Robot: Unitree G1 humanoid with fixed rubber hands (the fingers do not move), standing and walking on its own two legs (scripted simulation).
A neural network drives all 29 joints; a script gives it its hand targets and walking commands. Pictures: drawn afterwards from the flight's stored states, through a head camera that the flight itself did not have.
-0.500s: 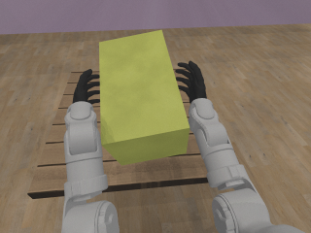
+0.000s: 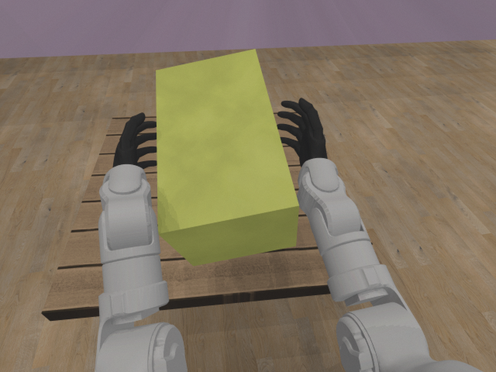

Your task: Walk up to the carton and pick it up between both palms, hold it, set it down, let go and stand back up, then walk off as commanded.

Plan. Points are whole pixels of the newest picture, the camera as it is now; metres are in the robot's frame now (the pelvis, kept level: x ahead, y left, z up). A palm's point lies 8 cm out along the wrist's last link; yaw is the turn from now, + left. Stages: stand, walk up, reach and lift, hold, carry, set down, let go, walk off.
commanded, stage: hold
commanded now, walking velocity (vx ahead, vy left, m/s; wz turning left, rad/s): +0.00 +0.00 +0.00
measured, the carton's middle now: (224, 156) +0.42 -0.01 +0.14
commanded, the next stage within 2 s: none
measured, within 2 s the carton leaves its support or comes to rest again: neither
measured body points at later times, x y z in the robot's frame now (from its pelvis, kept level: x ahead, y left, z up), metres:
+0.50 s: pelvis +0.00 +0.00 +0.00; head -0.02 +0.02 +0.45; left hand +0.38 +0.14 +0.18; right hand +0.37 -0.14 +0.19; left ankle +0.00 +0.14 -0.75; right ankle +0.05 -0.13 -0.75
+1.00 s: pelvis -0.01 +0.00 +0.00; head -0.03 +0.02 +0.45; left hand +0.37 +0.14 +0.18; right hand +0.37 -0.14 +0.19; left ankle +0.00 +0.14 -0.75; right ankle +0.05 -0.13 -0.75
